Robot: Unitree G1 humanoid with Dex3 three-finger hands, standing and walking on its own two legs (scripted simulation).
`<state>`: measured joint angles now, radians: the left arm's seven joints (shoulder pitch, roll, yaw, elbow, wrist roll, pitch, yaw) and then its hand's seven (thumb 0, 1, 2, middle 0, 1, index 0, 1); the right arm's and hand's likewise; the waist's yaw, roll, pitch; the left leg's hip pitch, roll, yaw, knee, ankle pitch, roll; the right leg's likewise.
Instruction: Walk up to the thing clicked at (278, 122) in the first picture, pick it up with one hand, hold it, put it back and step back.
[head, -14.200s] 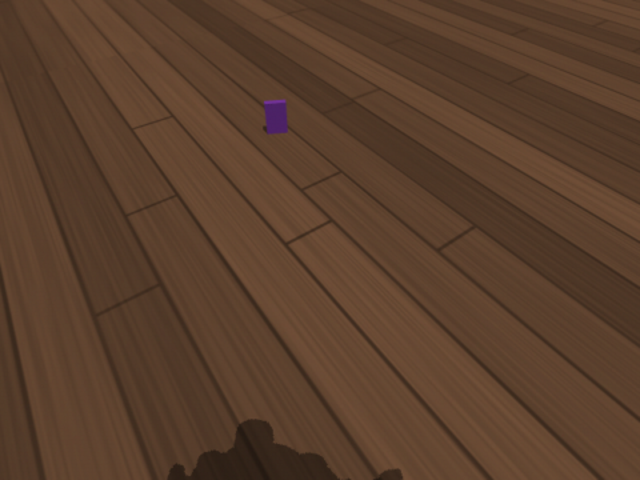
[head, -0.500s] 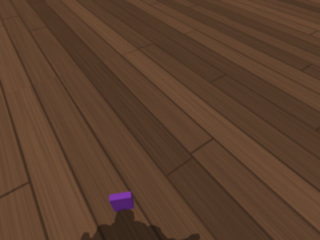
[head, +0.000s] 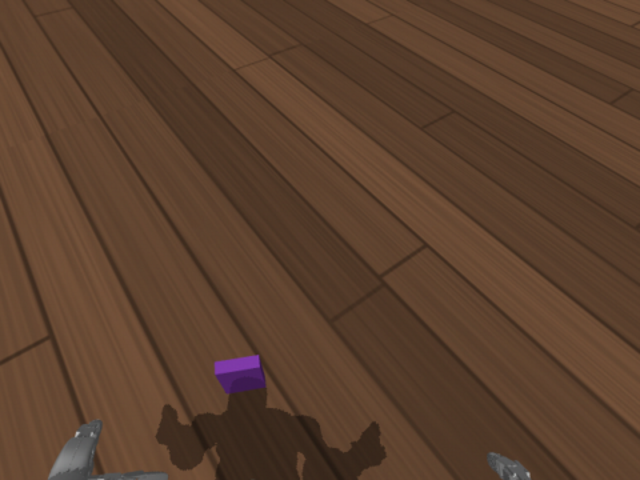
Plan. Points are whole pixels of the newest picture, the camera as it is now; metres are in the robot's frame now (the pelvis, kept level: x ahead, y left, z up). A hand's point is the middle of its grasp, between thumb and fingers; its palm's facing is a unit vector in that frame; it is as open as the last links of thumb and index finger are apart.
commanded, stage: go down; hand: left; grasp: from the side
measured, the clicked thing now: (241, 375) +0.45 +0.21 -0.66
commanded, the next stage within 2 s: none
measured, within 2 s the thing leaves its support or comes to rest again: neither
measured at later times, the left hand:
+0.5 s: hand out of the picture +0.16 +0.27 -0.15, palm faces +0.06 -0.94 -0.34, open 17.4 cm
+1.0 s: hand out of the picture +0.16 +0.29 -0.19, palm faces +0.13 -0.94 -0.32, open 17.2 cm
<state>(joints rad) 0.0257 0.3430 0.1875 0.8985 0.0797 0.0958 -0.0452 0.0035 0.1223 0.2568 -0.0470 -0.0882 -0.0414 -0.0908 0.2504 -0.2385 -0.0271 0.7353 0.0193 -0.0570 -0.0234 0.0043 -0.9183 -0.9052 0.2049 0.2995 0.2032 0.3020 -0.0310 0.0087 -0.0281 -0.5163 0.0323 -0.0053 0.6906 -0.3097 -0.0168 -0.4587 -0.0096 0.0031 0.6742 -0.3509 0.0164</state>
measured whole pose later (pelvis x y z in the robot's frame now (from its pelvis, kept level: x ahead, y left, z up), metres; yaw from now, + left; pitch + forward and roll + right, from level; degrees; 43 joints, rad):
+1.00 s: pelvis -0.01 +0.01 -0.08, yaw +1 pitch +19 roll -3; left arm 0.24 0.38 0.30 0.39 -0.03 0.21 -0.10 -0.01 -0.47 0.05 -0.07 -0.03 -0.06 -0.04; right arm 0.24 -0.24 0.00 0.53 0.00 -0.20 -0.10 0.01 -0.89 -0.90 0.21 0.30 0.20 0.30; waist -0.04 0.01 -0.14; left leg -1.05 0.04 -0.07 1.24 -0.53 -0.02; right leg -0.95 0.00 -0.04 1.19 -0.57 0.02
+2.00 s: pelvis -0.08 +0.01 -0.33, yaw -6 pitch +33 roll -8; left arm -0.61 0.87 0.79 1.08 -0.18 -0.36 -0.66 -0.01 -0.52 0.00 -0.07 -0.03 -0.06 -0.02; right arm 0.12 -0.34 0.09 0.68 -0.05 -0.17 -0.03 0.00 -0.92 -0.90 0.21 0.30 0.21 0.30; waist -0.09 -0.02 -0.12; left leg -2.04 0.04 -0.14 2.11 -0.66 -0.02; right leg -1.92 0.04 -0.06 2.06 -0.72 0.03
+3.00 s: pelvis -0.09 +0.01 -0.40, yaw -10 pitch +30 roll -11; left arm -0.77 1.10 0.83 1.29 -0.23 -0.44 -0.68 -0.01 -0.54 0.01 -0.08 -0.05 -0.07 -0.06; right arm 0.08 -0.38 0.23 0.61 -0.09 -0.14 -0.01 0.00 -0.91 -0.90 0.21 0.30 0.20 0.30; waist -0.15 -0.07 0.01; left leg -2.22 0.04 -0.21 2.35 -0.66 -0.01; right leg -2.07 0.06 -0.11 2.25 -0.72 0.05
